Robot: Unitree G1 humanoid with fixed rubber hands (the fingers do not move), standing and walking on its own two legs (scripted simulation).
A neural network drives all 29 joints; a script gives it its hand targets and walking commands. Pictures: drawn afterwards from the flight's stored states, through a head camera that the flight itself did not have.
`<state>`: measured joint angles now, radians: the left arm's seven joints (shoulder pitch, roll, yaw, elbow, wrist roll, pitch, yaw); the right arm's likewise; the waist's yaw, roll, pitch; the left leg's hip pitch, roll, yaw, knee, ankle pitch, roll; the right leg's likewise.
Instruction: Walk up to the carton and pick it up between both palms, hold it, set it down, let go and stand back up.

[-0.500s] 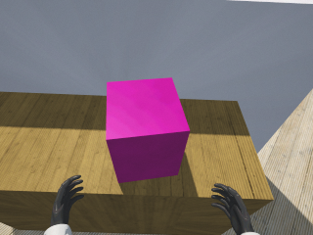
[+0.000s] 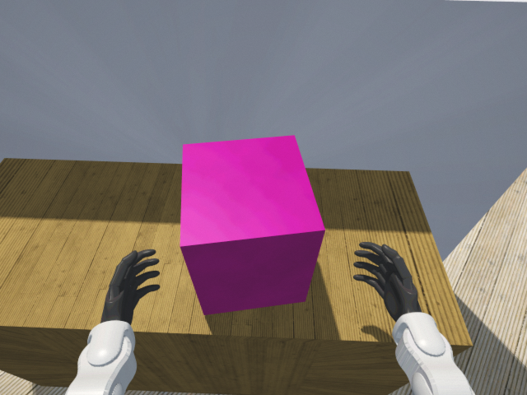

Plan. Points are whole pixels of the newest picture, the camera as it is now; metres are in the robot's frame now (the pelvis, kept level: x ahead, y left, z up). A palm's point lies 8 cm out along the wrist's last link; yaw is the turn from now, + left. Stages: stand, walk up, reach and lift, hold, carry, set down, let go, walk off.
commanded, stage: reach and lift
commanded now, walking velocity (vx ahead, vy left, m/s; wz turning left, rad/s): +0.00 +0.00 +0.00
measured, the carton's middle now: (247, 228) +0.41 +0.05 -0.02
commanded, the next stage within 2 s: none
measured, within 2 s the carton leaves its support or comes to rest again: neither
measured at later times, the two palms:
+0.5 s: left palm (117, 258) +0.29 +0.22 +0.08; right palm (386, 234) +0.34 -0.16 +0.07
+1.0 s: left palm (121, 208) +0.34 +0.22 +0.11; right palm (377, 181) +0.40 -0.15 +0.12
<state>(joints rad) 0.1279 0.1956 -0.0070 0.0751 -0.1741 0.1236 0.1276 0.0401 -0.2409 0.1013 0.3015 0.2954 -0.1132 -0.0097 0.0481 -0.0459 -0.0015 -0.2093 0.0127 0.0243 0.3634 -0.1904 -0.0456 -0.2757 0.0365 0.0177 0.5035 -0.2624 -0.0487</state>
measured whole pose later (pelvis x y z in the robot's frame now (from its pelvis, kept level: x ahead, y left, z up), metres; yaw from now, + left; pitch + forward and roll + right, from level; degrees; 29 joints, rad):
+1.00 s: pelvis -0.01 +0.00 +0.00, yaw +0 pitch +2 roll +2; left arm -0.52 0.20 0.09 0.34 -0.16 0.51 0.14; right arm -0.66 -0.32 0.10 0.61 0.37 0.23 -0.08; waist 0.09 -0.03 0.00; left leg -0.21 0.01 0.02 0.34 -0.16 -0.04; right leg -0.28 0.04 0.02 0.49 -0.24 -0.05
